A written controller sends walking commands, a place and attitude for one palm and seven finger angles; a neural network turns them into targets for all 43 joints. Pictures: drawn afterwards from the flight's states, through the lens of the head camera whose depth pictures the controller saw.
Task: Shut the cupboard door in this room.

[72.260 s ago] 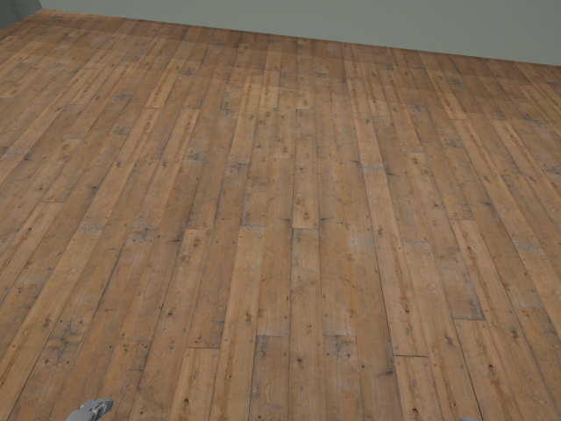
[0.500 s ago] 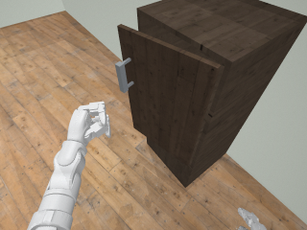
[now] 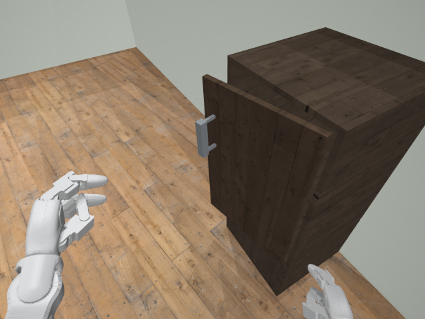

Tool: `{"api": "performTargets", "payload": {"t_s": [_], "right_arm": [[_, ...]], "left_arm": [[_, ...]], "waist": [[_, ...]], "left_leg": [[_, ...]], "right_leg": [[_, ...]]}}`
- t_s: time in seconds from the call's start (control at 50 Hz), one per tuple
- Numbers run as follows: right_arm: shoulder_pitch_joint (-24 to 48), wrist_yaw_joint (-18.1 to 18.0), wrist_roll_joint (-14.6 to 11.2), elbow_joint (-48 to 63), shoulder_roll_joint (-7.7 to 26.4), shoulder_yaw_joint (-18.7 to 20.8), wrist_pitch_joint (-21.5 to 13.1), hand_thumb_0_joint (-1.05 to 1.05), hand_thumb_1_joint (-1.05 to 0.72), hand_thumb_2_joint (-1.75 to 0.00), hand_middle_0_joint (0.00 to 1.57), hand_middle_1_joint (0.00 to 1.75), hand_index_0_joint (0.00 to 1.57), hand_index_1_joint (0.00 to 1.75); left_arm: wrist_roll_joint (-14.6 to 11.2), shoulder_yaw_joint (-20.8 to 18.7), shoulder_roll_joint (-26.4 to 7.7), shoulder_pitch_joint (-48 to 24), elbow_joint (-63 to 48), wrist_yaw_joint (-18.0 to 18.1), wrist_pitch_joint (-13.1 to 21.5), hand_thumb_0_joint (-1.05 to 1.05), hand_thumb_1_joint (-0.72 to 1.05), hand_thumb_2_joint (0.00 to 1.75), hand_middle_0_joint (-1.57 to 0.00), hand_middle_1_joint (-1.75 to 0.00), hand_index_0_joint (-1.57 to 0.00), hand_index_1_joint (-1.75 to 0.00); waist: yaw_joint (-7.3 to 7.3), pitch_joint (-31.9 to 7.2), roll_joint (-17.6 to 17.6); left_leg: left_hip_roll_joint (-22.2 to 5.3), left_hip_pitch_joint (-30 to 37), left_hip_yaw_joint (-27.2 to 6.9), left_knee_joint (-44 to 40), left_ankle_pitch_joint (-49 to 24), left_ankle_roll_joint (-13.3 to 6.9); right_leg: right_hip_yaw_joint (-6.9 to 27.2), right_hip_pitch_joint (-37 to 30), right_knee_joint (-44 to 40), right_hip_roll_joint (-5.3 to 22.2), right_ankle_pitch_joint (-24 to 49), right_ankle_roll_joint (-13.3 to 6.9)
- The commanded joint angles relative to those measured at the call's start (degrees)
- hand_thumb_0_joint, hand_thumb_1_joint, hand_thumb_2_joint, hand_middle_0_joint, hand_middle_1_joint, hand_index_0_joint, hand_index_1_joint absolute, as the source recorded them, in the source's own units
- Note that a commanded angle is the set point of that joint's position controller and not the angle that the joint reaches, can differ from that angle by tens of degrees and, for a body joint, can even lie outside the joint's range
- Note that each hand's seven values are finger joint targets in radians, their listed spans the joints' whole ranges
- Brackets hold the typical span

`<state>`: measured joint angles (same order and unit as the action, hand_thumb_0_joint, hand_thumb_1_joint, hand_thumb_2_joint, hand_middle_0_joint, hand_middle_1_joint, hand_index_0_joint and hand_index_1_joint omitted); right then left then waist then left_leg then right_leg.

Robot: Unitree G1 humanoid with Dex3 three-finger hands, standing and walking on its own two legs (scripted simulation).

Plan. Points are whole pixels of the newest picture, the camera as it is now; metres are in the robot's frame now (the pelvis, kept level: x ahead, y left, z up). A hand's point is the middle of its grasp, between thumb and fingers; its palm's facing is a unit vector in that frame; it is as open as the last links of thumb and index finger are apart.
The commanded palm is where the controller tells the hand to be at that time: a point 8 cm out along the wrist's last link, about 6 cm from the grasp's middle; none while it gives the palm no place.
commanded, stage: draw the hand back to the body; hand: left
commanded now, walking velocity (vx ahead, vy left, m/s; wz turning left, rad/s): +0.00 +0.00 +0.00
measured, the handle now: (207, 135) +0.63 +0.10 -0.02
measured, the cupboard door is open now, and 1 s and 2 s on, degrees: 13 13 13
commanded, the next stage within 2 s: step back with the hand held close in 0.56 s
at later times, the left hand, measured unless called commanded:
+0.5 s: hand (51, 237) +0.18 +0.25 +0.15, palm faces +0.46 -0.79 -0.40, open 7.3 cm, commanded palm +0.13 +0.29 +0.17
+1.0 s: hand (35, 241) +0.17 +0.28 +0.15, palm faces +0.36 -0.79 -0.50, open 7.4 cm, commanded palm +0.11 +0.31 +0.17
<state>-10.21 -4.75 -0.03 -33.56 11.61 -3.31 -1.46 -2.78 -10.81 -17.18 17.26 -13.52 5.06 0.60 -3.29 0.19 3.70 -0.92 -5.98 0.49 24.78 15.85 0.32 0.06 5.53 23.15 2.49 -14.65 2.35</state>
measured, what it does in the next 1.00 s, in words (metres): stands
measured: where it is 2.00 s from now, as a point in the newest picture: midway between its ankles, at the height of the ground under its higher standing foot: outside the picture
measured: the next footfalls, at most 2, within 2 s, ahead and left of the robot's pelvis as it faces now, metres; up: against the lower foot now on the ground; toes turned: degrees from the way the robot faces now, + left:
right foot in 2.00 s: -0.25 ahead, -0.07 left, +0.00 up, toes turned +3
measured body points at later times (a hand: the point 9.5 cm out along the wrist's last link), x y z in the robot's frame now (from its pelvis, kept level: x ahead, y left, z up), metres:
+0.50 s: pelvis -0.01 -0.01 +0.00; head -0.04 -0.04 +0.45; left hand +0.15 +0.29 +0.17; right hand +0.17 -0.24 -0.09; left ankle -0.02 +0.12 -0.74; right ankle -0.02 -0.15 -0.74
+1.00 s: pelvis -0.04 +0.02 +0.00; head -0.03 +0.00 +0.45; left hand +0.15 +0.32 +0.18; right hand +0.13 -0.24 -0.09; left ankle -0.02 +0.12 -0.74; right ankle -0.02 -0.15 -0.74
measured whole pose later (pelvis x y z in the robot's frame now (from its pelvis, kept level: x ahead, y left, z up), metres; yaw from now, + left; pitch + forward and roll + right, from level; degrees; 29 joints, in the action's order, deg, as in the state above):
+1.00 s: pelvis -0.04 +0.02 +0.00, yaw -2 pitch +0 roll -1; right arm -10.2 -5.9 -0.7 -33.1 14.2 1.4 0.0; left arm -2.9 -22.6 -23.3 30.2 -23.2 7.0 7.9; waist -0.1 0.7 2.3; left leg -0.7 -13.6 2.9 27.5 13.6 -1.0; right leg 2.6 13.5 24.4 2.7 -10.7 3.6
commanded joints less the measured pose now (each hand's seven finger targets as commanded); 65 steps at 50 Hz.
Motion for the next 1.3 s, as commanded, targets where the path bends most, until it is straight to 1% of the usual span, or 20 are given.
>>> {"api": "performTargets", "payload": {"t_s": [0.0,0.16,0.2,0.26,0.3,0.36,0.5,0.58,0.66,0.68,0.7,0.74,0.84,0.92,0.96,1.04,1.12,1.18,1.22,1.28], "right_arm": [[5.96,-0.79,0.39,8.17,6.24,3.08,-3.63,0.00,-0.90,-0.90,0.20,0.30,0.20,0.30],[5.94,-0.91,0.12,7.11,6.27,4.17,-5.83,0.00,-0.90,-0.90,0.20,0.30,0.20,0.30],[5.43,-0.91,0.13,6.54,6.64,4.33,-6.29,0.00,-0.90,-0.90,0.20,0.30,0.20,0.30],[5.32,-1.26,0.00,5.92,7.22,4.66,-6.89,0.00,-0.90,-0.90,0.20,0.30,0.20,0.30],[5.47,-1.56,0.10,5.93,7.27,4.77,-7.28,0.00,-0.90,-0.90,0.20,0.30,0.20,0.30],[5.91,-1.72,0.27,6.05,7.04,4.73,-7.83,0.00,-0.90,-0.90,0.20,0.30,0.20,0.30],[6.28,-1.59,0.23,5.72,6.30,4.40,-8.46,0.00,-0.90,-0.90,0.20,0.30,0.20,0.30],[5.98,-1.47,0.23,5.68,6.44,4.59,-8.52,0.00,-0.90,-0.90,0.20,0.30,0.20,0.30],[6.07,-1.45,0.17,5.61,6.57,4.75,-8.44,0.00,-0.90,-0.90,0.20,0.30,0.20,0.30],[5.96,-1.03,-0.29,7.13,8.97,5.18,-6.94,0.00,-0.90,-0.90,0.20,0.30,0.20,0.30],[6.01,-1.01,-0.08,6.44,8.33,5.30,-6.07,0.00,-0.90,-0.90,0.20,0.30,0.20,0.30],[6.14,-0.87,-0.12,6.68,7.77,5.48,-4.94,0.00,-0.90,-0.90,0.20,0.30,0.20,0.30],[5.71,-1.53,-0.48,8.19,8.44,6.31,-2.77,0.00,-0.90,-0.90,0.20,0.30,0.20,0.30],[5.85,-2.03,-0.52,9.91,8.88,6.69,-1.27,0.00,-0.90,-0.90,0.20,0.30,0.20,0.30],[5.47,-1.99,-0.69,10.79,8.84,6.71,-0.85,0.00,-0.90,-0.90,0.20,0.30,0.20,0.30],[5.18,-1.73,-0.71,11.23,9.17,6.66,-1.08,0.00,-0.90,-0.90,0.20,0.30,0.20,0.30],[4.79,-1.63,-0.78,10.93,10.00,6.76,-2.06,0.00,-0.90,-0.90,0.20,0.30,0.20,0.30],[4.05,-1.56,-1.05,10.74,9.69,6.48,-3.09,0.00,-0.90,-0.90,0.20,0.30,0.20,0.30],[3.84,-1.65,-0.89,10.44,10.01,6.61,-3.81,0.00,-0.90,-0.90,0.20,0.30,0.20,0.30],[3.09,-1.61,-0.66,10.08,9.59,6.39,-4.90,0.00,-0.90,-0.90,0.20,0.30,0.20,0.30]], "left_arm": [[0.18,-9.90,-11.03,-4.87,-16.32,1.42,4.31,0.00,0.90,0.90,-0.42,-0.54,-0.42,-0.54],[-0.36,-18.69,-15.45,4.65,-20.55,2.25,6.04,0.00,0.90,0.90,-0.20,-0.30,-0.20,-0.30],[-0.12,-15.31,-12.11,3.70,-18.45,1.97,6.10,0.00,0.90,0.90,-0.20,-0.30,-0.20,-0.30],[0.10,-13.76,-11.41,1.19,-17.28,2.00,6.36,0.00,0.90,0.90,-0.20,-0.30,-0.20,-0.30],[0.24,-14.57,-12.24,1.03,-17.10,2.24,6.66,0.00,0.90,0.90,-0.20,-0.30,-0.20,-0.30],[0.27,-16.23,-14.00,1.53,-18.87,2.41,7.46,0.00,0.90,0.90,-0.20,-0.30,-0.20,-0.30],[0.13,-17.20,-14.15,2.77,-18.88,2.35,7.97,0.00,0.90,0.90,-0.20,-0.30,-0.20,-0.30],[-0.10,-17.04,-13.58,3.71,-18.08,2.16,8.00,0.00,0.90,0.90,-0.20,-0.30,-0.20,-0.30],[-0.14,-16.60,-13.25,3.52,-17.94,1.99,8.02,0.00,0.90,0.90,-0.20,-0.30,-0.20,-0.30],[-0.11,-21.13,-18.17,-1.20,-19.35,2.28,10.09,0.00,0.90,0.90,-0.20,-0.30,-0.20,-0.30],[-0.05,-18.63,-15.26,3.62,-15.63,1.92,10.39,0.00,0.90,0.90,-0.20,-0.30,-0.20,-0.30],[0.26,-17.85,-14.77,5.59,-16.43,1.89,11.50,0.00,0.90,0.90,-0.20,-0.30,-0.20,-0.30],[0.07,-19.28,-16.41,8.64,-19.82,3.07,11.82,0.00,0.90,0.90,-0.20,-0.30,-0.20,-0.30],[-0.10,-21.70,-18.64,10.99,-22.26,3.72,11.43,0.00,0.90,0.90,-0.20,-0.30,-0.20,-0.30],[-0.15,-21.60,-18.02,12.23,-23.26,3.87,11.39,0.00,0.90,0.90,-0.20,-0.30,-0.20,-0.30],[0.14,-21.72,-17.16,13.33,-23.21,4.07,11.77,0.00,0.90,0.90,-0.20,-0.30,-0.20,-0.30],[0.86,-22.58,-17.32,12.49,-21.93,4.36,12.83,0.00,0.90,0.90,-0.20,-0.30,-0.20,-0.30],[1.30,-21.38,-15.94,10.64,-22.24,4.49,13.83,0.00,0.90,0.90,-0.20,-0.30,-0.20,-0.30],[1.90,-22.23,-17.17,8.73,-23.61,4.68,14.58,0.00,0.90,0.90,-0.20,-0.30,-0.20,-0.30],[2.18,-20.88,-15.96,6.92,-25.04,4.93,15.61,0.00,0.90,0.90,-0.20,-0.30,-0.20,-0.30]], "waist": [[0.36,-7.39,-0.43],[-0.68,-4.67,-0.03],[0.25,-2.24,-1.67],[0.73,-0.53,-1.45],[0.32,-1.76,-3.06],[-0.41,-4.24,-1.59],[-0.52,-1.45,1.18],[-0.43,-1.38,-0.92],[-0.30,-1.24,-0.63],[2.27,1.84,-1.73],[2.51,0.99,-5.35],[2.56,-2.06,-6.37],[2.82,-8.98,-1.67],[2.53,-11.77,-0.13],[2.59,-12.02,0.16],[2.66,-8.98,2.44],[2.85,-4.95,2.91],[3.36,-3.43,1.68],[3.40,-3.34,1.31],[3.79,-2.90,0.23]], "left_leg": [[-0.21,1.14,2.21,-3.70,-20.47,-0.58],[-0.19,-0.05,3.11,-3.36,-18.65,-0.85],[-0.26,-0.42,3.10,-3.78,-16.90,-1.03],[-0.22,0.01,3.06,-4.38,-13.37,-1.29],[0.02,0.37,2.93,-4.51,-12.46,-1.59],[0.33,0.62,3.24,-4.35,-13.06,-1.66],[0.27,-0.62,3.68,-4.65,-11.54,-1.15],[0.04,-0.57,3.73,-4.78,-11.66,-1.15],[-0.05,-0.27,3.90,-5.08,-10.78,-1.22],[-0.50,-4.81,3.67,-1.65,-5.70,-1.95],[-0.05,-4.94,2.91,0.16,-4.28,-2.03],[0.15,-5.07,2.83,1.59,-5.82,-1.80],[-1.52,-3.98,2.41,-0.98,-16.79,-1.57],[-2.64,-5.91,1.41,-1.42,-24.52,-1.53],[-3.35,-7.99,1.15,-1.85,-24.08,-1.65],[-4.45,-17.86,-0.35,-4.35,-12.42,-2.67],[-5.28,-30.01,-2.13,-7.23,8.08,-4.44],[-5.78,-34.91,-2.88,-7.36,18.46,-5.20],[-5.18,-36.04,-3.16,-5.89,21.63,-5.45],[-4.32,-35.22,-3.14,-2.99,24.67,-5.26]], "right_leg": [[-3.63,-3.23,-1.39,-2.53,17.71,-2.52],[-3.32,-2.40,-1.94,-2.31,16.49,-2.20],[-3.46,-0.39,-2.51,-2.40,14.46,-2.01],[-3.24,1.22,-3.40,-2.40,10.62,-1.94],[-3.21,0.92,-3.40,-2.53,9.77,-1.91],[-2.80,-1.06,-3.03,-2.25,10.84,-2.00],[-2.55,-0.37,-3.89,-2.47,9.58,-2.10],[-2.63,-0.39,-4.15,-2.69,9.53,-2.00],[-2.41,0.07,-4.58,-2.62,8.37,-1.91],[3.28,6.41,-7.82,-0.34,9.97,-2.64],[4.08,7.92,-8.65,1.25,9.08,-3.01],[4.44,7.28,-7.59,2.63,11.93,-3.56],[0.61,2.58,-0.94,0.60,23.22,-2.10],[-0.85,-1.01,3.54,-0.89,29.07,-1.25],[-0.87,-2.35,5.46,-1.47,29.42,-0.93],[-0.29,-5.08,8.19,-2.35,24.63,-0.51],[0.84,-7.48,10.43,-2.94,18.40,-0.34],[1.50,-6.76,11.91,-3.01,13.87,-0.32],[2.93,-5.75,10.78,-2.76,10.88,-0.66],[5.16,-0.91,8.24,-1.83,1.75,-1.41]]}}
